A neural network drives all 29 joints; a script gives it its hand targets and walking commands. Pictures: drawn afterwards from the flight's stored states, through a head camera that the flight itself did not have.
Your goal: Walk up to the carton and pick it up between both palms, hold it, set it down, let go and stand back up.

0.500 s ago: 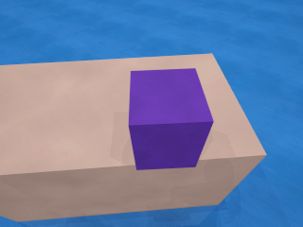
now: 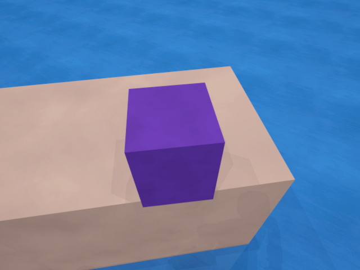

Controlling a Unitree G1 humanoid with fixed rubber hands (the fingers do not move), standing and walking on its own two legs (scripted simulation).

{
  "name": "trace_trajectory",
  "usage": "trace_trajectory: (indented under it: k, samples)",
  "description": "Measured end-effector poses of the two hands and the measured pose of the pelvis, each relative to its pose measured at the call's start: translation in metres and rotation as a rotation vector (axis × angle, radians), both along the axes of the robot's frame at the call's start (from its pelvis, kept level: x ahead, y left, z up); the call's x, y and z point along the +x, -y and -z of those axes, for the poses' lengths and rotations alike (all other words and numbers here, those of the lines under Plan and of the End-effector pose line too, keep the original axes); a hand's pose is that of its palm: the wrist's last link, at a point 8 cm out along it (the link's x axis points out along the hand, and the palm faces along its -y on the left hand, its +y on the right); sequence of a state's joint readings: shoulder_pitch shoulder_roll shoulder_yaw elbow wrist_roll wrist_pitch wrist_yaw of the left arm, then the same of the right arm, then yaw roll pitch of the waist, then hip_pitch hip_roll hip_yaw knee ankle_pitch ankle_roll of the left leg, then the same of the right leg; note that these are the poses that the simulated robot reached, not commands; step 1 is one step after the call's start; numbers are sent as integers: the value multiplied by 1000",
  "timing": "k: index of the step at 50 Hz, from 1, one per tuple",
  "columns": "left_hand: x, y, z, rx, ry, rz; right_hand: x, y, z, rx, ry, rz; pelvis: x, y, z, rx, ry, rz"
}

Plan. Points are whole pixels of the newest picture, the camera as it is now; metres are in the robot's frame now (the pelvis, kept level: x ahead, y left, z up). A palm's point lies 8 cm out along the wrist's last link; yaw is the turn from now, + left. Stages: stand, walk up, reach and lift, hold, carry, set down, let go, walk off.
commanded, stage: walk up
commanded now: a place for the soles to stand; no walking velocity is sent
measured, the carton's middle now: (173, 146) +0.43 +0.04 +0.01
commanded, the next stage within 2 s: reach and lift in 1.68 s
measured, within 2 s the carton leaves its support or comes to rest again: neither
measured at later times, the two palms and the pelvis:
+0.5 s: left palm out of the picture +0.06 +0.22 -0.13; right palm out of the picture +0.06 -0.25 -0.14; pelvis +0.02 -0.02 +0.00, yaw +7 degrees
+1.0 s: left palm out of the picture +0.00 +0.24 -0.15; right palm out of the picture +0.12 -0.24 -0.13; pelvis +0.02 -0.01 -0.01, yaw +13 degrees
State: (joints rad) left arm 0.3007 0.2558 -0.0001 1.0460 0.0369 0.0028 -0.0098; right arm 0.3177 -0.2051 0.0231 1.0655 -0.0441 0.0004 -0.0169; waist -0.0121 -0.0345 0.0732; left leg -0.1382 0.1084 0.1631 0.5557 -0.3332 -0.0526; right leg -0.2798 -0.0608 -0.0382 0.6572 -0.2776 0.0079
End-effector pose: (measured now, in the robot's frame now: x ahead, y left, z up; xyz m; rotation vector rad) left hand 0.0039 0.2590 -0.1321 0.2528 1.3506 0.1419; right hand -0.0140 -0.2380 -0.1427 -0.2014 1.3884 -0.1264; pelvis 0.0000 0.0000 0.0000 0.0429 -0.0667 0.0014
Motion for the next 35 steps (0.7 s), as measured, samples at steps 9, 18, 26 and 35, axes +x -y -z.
trace_trajectory:
  k: [9, 18, 26, 35]
  samples:
    - [26, 39, -4, -28, 24, -30, 21, 18, -1, 13, 5, -38, 16, 18, -5, -49, -16, -28]
    - [58, 54, -3, -62, 123, -50, 57, 17, -4, 11, 58, -90, 19, 25, -5, -61, -25, -77]
    - [54, 39, 0, -49, 128, -90, 78, 12, -7, -5, 92, -136, 19, 21, -2, -71, -30, -119]
    - [26, 14, 9, -23, 79, -147, 91, 9, -9, -33, 101, -189, 17, 14, 3, -77, -35, -161]
